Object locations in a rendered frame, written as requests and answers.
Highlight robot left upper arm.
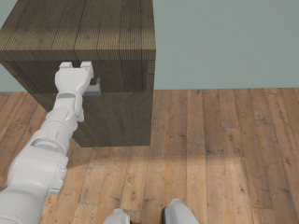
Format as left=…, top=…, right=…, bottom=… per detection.
left=0, top=146, right=69, bottom=224

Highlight robot right thigh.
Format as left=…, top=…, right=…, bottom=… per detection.
left=164, top=203, right=199, bottom=224

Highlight robot thigh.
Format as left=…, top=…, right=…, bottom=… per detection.
left=103, top=212, right=130, bottom=224
left=164, top=203, right=199, bottom=224

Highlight handle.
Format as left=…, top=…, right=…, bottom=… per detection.
left=83, top=77, right=101, bottom=96

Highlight robot left forearm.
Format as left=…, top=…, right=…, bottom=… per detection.
left=7, top=90, right=83, bottom=186

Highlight robot left thigh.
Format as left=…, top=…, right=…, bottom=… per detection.
left=103, top=212, right=130, bottom=224

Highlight robot left hand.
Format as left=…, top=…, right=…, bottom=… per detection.
left=54, top=61, right=94, bottom=122

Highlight cabinet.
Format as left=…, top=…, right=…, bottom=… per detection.
left=0, top=0, right=156, bottom=147

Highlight drawer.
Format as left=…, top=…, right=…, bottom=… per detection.
left=8, top=59, right=148, bottom=94

